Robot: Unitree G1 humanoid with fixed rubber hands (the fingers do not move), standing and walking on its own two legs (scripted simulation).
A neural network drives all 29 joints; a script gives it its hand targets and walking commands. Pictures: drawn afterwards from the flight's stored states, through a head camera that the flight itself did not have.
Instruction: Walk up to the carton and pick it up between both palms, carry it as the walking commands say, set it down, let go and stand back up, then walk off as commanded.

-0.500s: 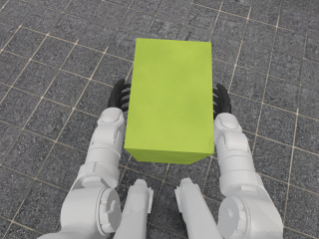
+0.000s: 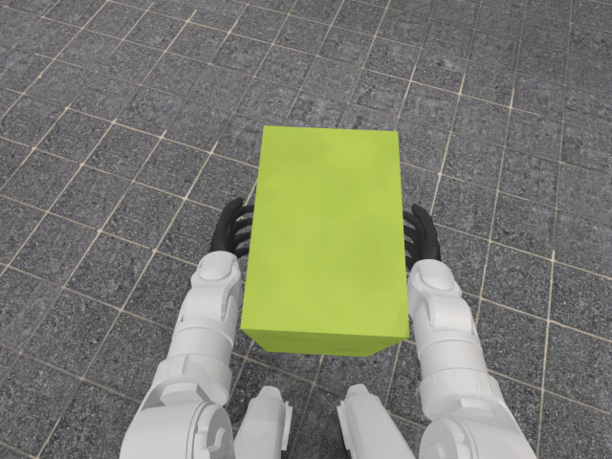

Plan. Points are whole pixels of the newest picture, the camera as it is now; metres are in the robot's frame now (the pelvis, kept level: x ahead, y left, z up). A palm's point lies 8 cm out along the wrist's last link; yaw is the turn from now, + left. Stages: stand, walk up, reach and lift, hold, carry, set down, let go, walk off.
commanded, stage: reach and lift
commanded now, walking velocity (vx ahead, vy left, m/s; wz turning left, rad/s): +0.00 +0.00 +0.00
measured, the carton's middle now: (322, 258) +0.41 -0.02 -0.12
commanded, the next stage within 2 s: none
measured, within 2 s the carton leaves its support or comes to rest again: neither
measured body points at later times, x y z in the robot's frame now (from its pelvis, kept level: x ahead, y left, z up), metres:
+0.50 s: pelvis +0.02 +0.00 +0.06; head +0.12 +0.01 +0.49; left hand +0.39 +0.12 +0.01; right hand +0.36 -0.15 +0.02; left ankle +0.05 +0.11 -0.65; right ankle +0.05 -0.13 -0.65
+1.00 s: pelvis +0.03 +0.00 +0.09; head +0.05 +0.00 +0.54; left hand +0.36 +0.12 +0.08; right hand +0.35 -0.16 +0.09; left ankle +0.05 +0.11 -0.65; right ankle +0.05 -0.13 -0.65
